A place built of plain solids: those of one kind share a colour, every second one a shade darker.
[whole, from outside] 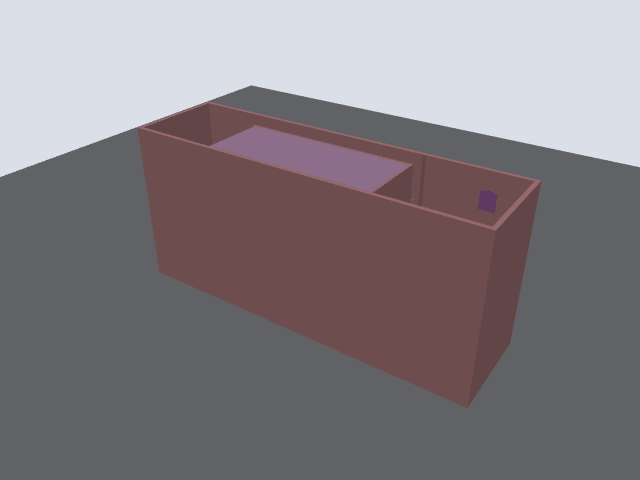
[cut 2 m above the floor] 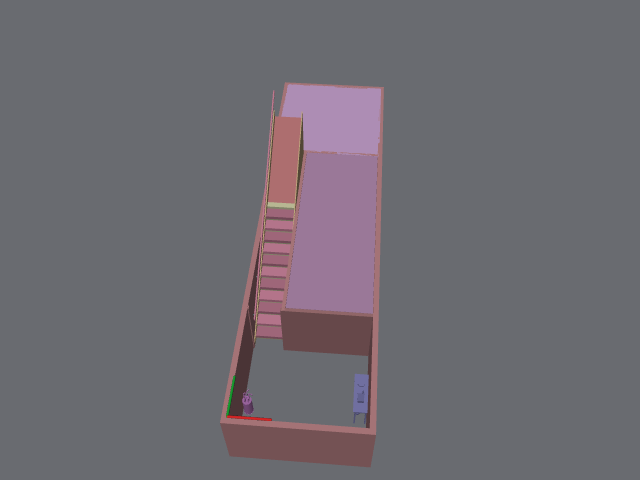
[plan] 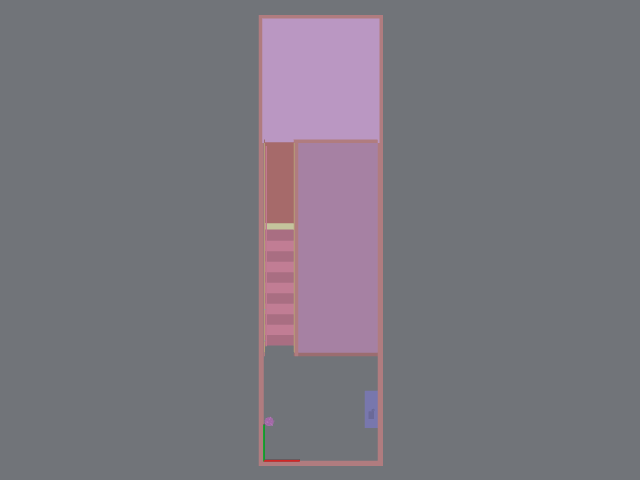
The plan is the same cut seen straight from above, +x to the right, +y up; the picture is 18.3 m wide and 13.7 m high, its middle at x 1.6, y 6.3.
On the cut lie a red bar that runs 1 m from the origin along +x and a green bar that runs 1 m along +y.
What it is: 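A lodging house's back stair, a dwelling of no particular year; the back hall below, the upper passage 3.52 m above it, and between them a joiner's timber flight of 20 risers of about 0.176 m on goings of about 0.299 m, 0.82 m clear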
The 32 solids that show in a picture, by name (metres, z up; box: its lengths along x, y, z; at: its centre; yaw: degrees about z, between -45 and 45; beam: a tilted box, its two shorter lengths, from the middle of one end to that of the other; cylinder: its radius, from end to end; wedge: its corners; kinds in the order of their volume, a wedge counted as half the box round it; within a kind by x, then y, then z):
{
 "beside_box_1": {"box": [2.27, 5.99, 5.98], "at": [2.11, 6.08, 2.94]},
 "upper_1": {"box": [3.35, 3.55, 3.57], "at": [1.62, 10.84, 1.73]},
 "wall_1": {"box": [0.15, 12.87, 5.98], "at": [-0.07, 6.29, 2.94]},
 "wall_2": {"box": [0.03, 0.1, 2.94], "at": [0.01, 3.03, 1.42]},
 "wall_3": {"box": [0.03, 0.1, 5.98], "at": [0.01, 9.12, 2.94]},
 "wall_4": {"box": [0.1, 6.19, 5.98], "at": [0.93, 6.08, 2.94]},
 "wall_5": {"box": [3.55, 0.15, 5.98], "at": [1.62, -0.07, 2.94]},
 "wall_6": {"box": [3.55, 0.15, 5.98], "at": [1.62, 12.64, 2.94]},
 "wall_7": {"box": [2.4, 0.1, 2.94], "at": [2.05, 3.03, 1.42]},
 "wall_8": {"box": [2.4, 0.1, 5.98], "at": [2.05, 9.12, 2.94]},
 "wall_9": {"box": [0.15, 12.87, 5.98], "at": [3.33, 6.29, 2.94]},
 "carriage_1": {"wedge": [[0.03, 3.34, -0.05], [0.03, 3.34, 0.0], [0.03, 9.09, -0.05], [0.03, 9.09, 3.39], [0.85, 3.34, -0.05], [0.85, 3.34, 0.0], [0.85, 9.09, -0.05], [0.85, 9.09, 3.39]]},
 "string_1": {"wedge": [[0.0, 3.09, -0.05], [0.0, 3.09, 0.12], [0.0, 9.07, -0.05], [0.0, 9.07, 3.63], [0.03, 3.09, -0.05], [0.03, 3.09, 0.12], [0.03, 9.07, -0.05], [0.03, 9.07, 3.63]]},
 "string_2": {"wedge": [[0.85, 3.09, -0.05], [0.85, 3.09, 0.12], [0.85, 9.07, -0.05], [0.85, 9.07, 3.63], [0.88, 3.09, -0.05], [0.88, 3.09, 0.12], [0.88, 9.07, -0.05], [0.88, 9.07, 3.63]]},
 "rail_1": {"wedge": [[0.04, 3.27, 1.0], [0.04, 3.27, 1.05], [0.04, 8.99, 4.37], [0.04, 8.99, 4.42], [0.09, 3.27, 1.0], [0.09, 3.27, 1.05], [0.09, 8.99, 4.37], [0.09, 8.99, 4.42]]},
 "tread_1": {"wedge": [[0.02, 3.29, 0.08], [0.02, 3.29, 0.18], [0.02, 3.64, 0.08], [0.02, 3.64, 0.18], [0.86, 3.29, 0.08], [0.86, 3.29, 0.18], [0.86, 3.64, 0.08], [0.86, 3.64, 0.18]]},
 "tread_2": {"wedge": [[0.02, 3.59, 0.26], [0.02, 3.59, 0.36], [0.02, 3.94, 0.26], [0.02, 3.94, 0.36], [0.86, 3.59, 0.26], [0.86, 3.59, 0.36], [0.86, 3.94, 0.26], [0.86, 3.94, 0.36]]},
 "tread_3": {"wedge": [[0.02, 3.88, 0.43], [0.02, 3.88, 0.53], [0.02, 4.24, 0.43], [0.02, 4.24, 0.53], [0.86, 3.88, 0.43], [0.86, 3.88, 0.53], [0.86, 4.24, 0.43], [0.86, 4.24, 0.53]]},
 "tread_4": {"wedge": [[0.02, 4.18, 0.61], [0.02, 4.18, 0.71], [0.02, 4.54, 0.61], [0.02, 4.54, 0.71], [0.86, 4.18, 0.61], [0.86, 4.18, 0.71], [0.86, 4.54, 0.61], [0.86, 4.54, 0.71]]},
 "tread_5": {"wedge": [[0.02, 4.48, 0.78], [0.02, 4.48, 0.88], [0.02, 4.84, 0.79], [0.02, 4.84, 0.89], [0.86, 4.48, 0.78], [0.86, 4.48, 0.88], [0.86, 4.84, 0.79], [0.86, 4.84, 0.89]]},
 "tread_6": {"wedge": [[0.02, 4.78, 0.96], [0.02, 4.78, 1.06], [0.02, 5.13, 0.96], [0.02, 5.13, 1.06], [0.86, 4.78, 0.96], [0.86, 4.78, 1.06], [0.86, 5.13, 0.96], [0.86, 5.13, 1.06]]},
 "tread_7": {"wedge": [[0.02, 5.08, 1.13], [0.02, 5.08, 1.23], [0.02, 5.43, 1.14], [0.02, 5.43, 1.24], [0.86, 5.08, 1.13], [0.86, 5.08, 1.23], [0.86, 5.43, 1.14], [0.86, 5.43, 1.24]]},
 "tread_8": {"wedge": [[0.02, 5.38, 1.31], [0.02, 5.38, 1.41], [0.02, 5.73, 1.31], [0.02, 5.73, 1.41], [0.86, 5.38, 1.31], [0.86, 5.38, 1.41], [0.86, 5.73, 1.31], [0.86, 5.73, 1.41]]},
 "tread_9": {"wedge": [[0.02, 5.68, 1.49], [0.02, 5.68, 1.59], [0.02, 6.03, 1.49], [0.02, 6.03, 1.59], [0.86, 5.68, 1.49], [0.86, 5.68, 1.59], [0.86, 6.03, 1.49], [0.86, 6.03, 1.59]]},
 "tread_10": {"wedge": [[0.02, 5.98, 1.66], [0.02, 5.98, 1.76], [0.02, 6.33, 1.67], [0.02, 6.33, 1.77], [0.86, 5.98, 1.66], [0.86, 5.98, 1.76], [0.86, 6.33, 1.67], [0.86, 6.33, 1.77]]},
 "tread_11": {"wedge": [[0.02, 6.28, 1.84], [0.02, 6.28, 1.94], [0.02, 6.63, 1.84], [0.02, 6.63, 1.94], [0.86, 6.28, 1.84], [0.86, 6.28, 1.94], [0.86, 6.63, 1.84], [0.86, 6.63, 1.94]]},
 "stick_bin_1": {"cylinder": 0.12, "from": [0.15, 1.12, 0.02], "to": [0.15, 1.12, 0.58]},
 "riser_1": {"wedge": [[0.02, 6.6, 1.91], [0.02, 6.6, 2.02], [0.02, 6.93, 2.0], [0.02, 6.93, 2.03], [0.86, 6.6, 1.91], [0.86, 6.6, 2.02], [0.86, 6.93, 2.0], [0.86, 6.93, 2.03]]},
 "hall_table_1": {"box": [0.17, 0.22, 0.08], "at": [3.06, 1.3, 0.8]},
 "hall_table_2": {"box": [0.37, 1.07, 0.022], "at": [3.06, 1.47, 0.75]},
 "hall_table_3": {"cylinder": 0.1, "from": [3.06, 1.73, 0.76], "to": [3.06, 1.73, 0.8]},
 "wall_mirror_1": {"box": [0.034, 0.53, 0.64], "at": [0.02, 11.31, 4.94]}
}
